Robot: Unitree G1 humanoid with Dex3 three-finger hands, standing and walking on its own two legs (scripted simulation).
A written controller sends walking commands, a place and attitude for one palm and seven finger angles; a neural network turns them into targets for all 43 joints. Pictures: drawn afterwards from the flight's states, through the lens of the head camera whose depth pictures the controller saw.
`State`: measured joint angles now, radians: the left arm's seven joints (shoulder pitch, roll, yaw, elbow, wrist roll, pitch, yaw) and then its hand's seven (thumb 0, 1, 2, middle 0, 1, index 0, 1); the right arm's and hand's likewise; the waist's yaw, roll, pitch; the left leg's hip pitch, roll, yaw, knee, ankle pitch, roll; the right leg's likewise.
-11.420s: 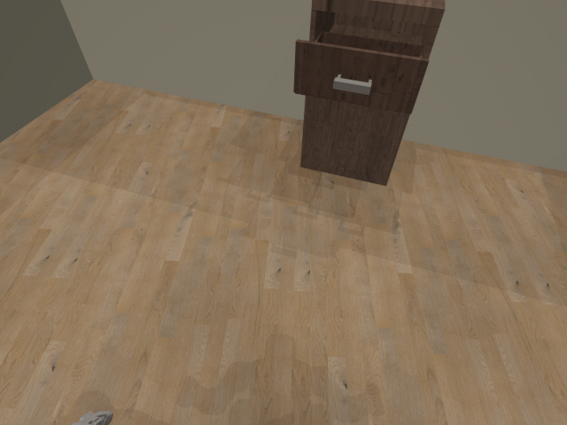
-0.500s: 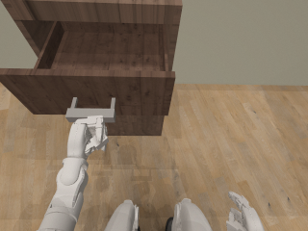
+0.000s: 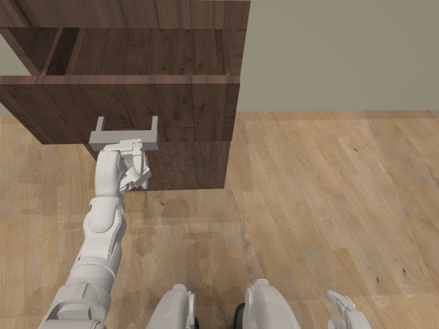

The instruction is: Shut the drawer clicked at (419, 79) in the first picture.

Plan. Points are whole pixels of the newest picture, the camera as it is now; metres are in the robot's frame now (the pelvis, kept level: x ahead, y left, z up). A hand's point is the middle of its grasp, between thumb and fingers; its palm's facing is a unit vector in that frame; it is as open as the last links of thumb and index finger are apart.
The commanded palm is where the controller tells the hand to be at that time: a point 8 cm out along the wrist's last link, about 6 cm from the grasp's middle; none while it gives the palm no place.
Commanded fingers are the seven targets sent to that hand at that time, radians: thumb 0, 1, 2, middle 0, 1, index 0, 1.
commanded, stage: push the drawer shut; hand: left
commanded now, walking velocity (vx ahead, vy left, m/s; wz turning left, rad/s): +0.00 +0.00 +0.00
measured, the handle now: (127, 130) +0.47 +0.19 +0.03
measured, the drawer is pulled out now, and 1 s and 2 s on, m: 0.14 0.02 0.00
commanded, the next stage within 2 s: pull the fist back off the drawer in 1.34 s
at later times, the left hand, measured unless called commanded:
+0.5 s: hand (148, 142) +0.45 +0.14 +0.02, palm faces +0.05 -1.00 -0.05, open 3.0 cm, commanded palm +0.44 +0.19 +0.03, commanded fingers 0.00 0.90 0.90 -1.40 -1.60 -1.40 -1.60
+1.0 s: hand (153, 113) +0.52 +0.14 +0.02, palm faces +0.06 -1.00 -0.05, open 3.2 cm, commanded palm +0.51 +0.18 +0.03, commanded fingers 0.00 0.90 0.90 -1.40 -1.60 -1.40 -1.60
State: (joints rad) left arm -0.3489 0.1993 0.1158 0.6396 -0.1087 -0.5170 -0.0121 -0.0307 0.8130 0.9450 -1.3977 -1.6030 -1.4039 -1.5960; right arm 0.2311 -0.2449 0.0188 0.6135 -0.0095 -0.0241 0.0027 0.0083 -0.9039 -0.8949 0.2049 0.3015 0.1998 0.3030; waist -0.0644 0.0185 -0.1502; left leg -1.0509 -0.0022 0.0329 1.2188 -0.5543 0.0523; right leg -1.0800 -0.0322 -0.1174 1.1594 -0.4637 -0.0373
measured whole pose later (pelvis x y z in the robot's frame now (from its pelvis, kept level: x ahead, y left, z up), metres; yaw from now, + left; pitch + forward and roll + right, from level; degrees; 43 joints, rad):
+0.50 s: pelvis -0.01 +0.00 -0.01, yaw +0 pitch +24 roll -2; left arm -0.64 0.29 0.24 0.97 -0.09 -0.57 -0.05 0.00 0.79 0.94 -1.40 -1.60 -1.40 -1.60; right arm 0.27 -0.25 0.02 0.65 -0.02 -0.01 0.00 0.01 -0.90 -0.89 0.20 0.30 0.20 0.30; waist -0.11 0.02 -0.14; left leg -1.11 0.01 0.03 1.24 -0.54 0.05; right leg -1.14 -0.02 -0.12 1.17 -0.45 -0.05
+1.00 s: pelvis -0.01 +0.00 -0.01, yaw -1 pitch +28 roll -3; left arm -0.90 0.42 0.35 1.20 -0.03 -0.56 -0.05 0.02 0.84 0.96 -1.40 -1.60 -1.40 -1.60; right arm 0.35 -0.27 0.04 0.65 -0.05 0.05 0.03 0.00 -0.90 -0.89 0.20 0.30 0.20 0.30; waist -0.19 0.04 -0.13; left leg -1.20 0.02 0.02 1.26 -0.55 0.05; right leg -1.22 -0.01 -0.13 1.17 -0.44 -0.05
